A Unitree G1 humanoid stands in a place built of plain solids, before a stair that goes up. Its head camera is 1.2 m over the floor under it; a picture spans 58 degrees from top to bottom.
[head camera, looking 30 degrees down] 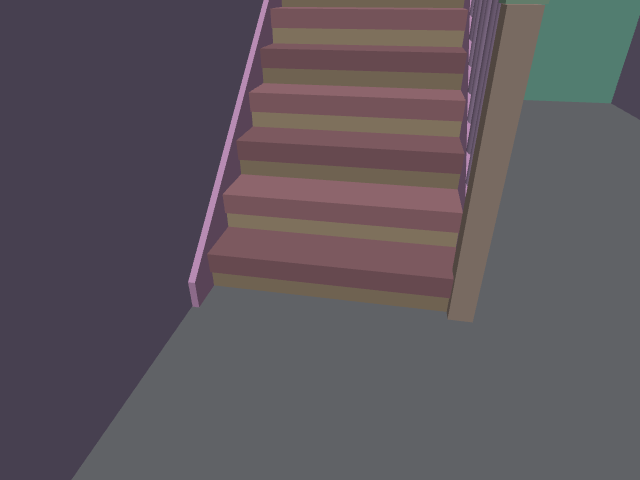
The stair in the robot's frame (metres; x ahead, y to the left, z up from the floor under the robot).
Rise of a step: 0.18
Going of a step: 0.24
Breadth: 1.09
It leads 10 degrees to the right of straight ahead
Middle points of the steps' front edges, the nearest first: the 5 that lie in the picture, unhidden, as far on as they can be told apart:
1.53 -0.02 0.19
1.77 -0.08 0.37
2.00 -0.12 0.55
2.23 -0.16 0.74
2.47 -0.21 0.92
